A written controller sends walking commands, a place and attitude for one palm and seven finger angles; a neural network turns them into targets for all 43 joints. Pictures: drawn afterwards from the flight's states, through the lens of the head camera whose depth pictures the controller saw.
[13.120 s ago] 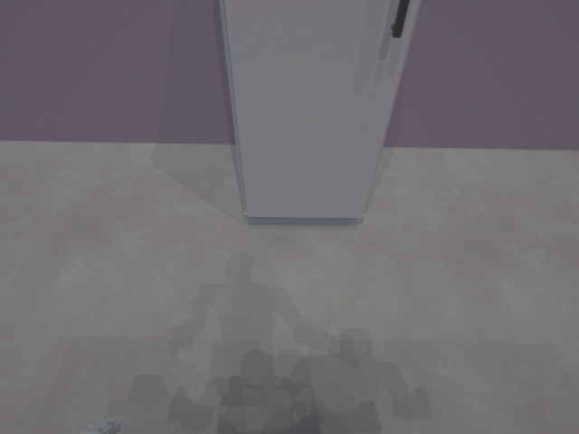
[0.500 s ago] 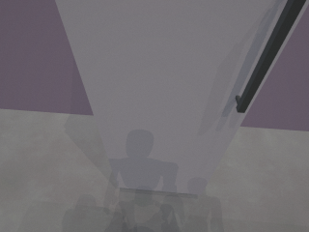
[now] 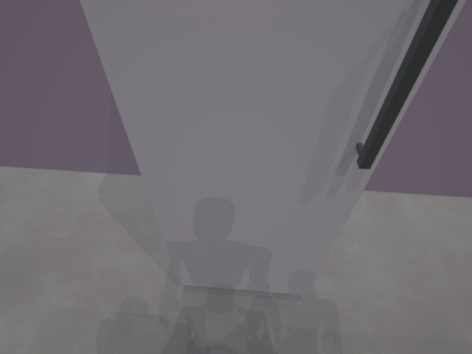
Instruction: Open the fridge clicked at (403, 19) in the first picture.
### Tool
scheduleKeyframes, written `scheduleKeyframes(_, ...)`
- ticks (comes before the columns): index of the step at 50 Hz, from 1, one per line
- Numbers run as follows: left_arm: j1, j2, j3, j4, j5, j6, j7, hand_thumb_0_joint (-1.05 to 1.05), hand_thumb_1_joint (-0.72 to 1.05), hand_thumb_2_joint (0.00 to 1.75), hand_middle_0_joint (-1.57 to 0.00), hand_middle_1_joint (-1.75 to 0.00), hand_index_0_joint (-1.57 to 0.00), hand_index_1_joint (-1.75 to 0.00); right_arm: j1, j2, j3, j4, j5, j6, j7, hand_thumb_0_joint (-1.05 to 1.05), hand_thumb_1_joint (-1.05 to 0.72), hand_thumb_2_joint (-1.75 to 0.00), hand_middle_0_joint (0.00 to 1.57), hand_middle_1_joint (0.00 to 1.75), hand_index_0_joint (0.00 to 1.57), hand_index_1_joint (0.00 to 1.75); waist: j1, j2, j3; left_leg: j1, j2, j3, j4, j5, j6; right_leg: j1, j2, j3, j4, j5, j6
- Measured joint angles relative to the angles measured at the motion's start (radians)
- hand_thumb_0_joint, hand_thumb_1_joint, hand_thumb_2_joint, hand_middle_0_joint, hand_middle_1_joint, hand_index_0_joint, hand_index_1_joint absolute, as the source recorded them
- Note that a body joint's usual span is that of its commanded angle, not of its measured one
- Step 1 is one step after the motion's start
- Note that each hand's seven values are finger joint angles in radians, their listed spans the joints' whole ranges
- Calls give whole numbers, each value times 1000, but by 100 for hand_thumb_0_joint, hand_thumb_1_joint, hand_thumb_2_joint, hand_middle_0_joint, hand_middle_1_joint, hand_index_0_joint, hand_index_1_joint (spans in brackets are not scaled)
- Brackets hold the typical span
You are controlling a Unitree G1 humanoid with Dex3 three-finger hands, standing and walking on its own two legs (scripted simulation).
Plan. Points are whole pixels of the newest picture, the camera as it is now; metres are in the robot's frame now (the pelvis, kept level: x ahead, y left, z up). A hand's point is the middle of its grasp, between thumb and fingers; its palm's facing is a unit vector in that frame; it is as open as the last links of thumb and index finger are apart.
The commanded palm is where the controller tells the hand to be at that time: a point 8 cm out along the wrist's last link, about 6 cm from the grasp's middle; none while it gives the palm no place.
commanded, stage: look again from close up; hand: right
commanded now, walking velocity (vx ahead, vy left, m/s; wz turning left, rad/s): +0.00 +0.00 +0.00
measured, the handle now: (394, 86) +0.45 -0.21 +0.25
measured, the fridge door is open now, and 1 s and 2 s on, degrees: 0 0 0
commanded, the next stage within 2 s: raise the hand to about handle height in 0.82 s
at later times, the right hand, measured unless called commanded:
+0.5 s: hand out of the picture -0.02 -0.18 -0.18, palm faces +0.03 +0.98 -0.18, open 7.3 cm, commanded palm none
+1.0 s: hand out of the picture +0.05 -0.20 -0.14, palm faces +0.17 +0.96 -0.22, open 7.3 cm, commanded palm +0.10 -0.24 -0.06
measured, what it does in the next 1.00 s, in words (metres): stands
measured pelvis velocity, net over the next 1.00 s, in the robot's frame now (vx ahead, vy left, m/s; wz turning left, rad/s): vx -0.01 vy -0.01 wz -0.02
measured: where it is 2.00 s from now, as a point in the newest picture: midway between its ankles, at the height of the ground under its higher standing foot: outside the picture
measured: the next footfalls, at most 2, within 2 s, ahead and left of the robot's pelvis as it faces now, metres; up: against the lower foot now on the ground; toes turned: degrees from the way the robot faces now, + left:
none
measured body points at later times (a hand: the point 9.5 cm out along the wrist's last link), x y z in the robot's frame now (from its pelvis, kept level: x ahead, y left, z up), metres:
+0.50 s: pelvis +0.00 -0.01 +0.00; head +0.00 -0.01 +0.45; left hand +0.01 +0.22 -0.16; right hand -0.02 -0.23 -0.16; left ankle -0.05 +0.11 -0.74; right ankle +0.03 -0.13 -0.74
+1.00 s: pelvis -0.01 -0.01 +0.00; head +0.00 -0.02 +0.45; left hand +0.03 +0.22 -0.15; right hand +0.04 -0.25 -0.12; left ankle -0.05 +0.11 -0.74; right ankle +0.03 -0.13 -0.74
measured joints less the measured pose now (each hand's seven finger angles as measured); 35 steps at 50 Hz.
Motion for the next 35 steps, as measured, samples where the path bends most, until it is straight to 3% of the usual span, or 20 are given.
scheduleKeyframes(35, -8, 1, 2, -1, -1, -3, -2, 1, 91, 89, -20, -30, -20, -30, -11, -9, -3, 1, -1, 1, 1, 0, -91, -90, 20, 30, 20, 30, 0, 5, 7, -3, 11, -2, -7, 10, -14, -5, 11, -3, -2, 5, -14)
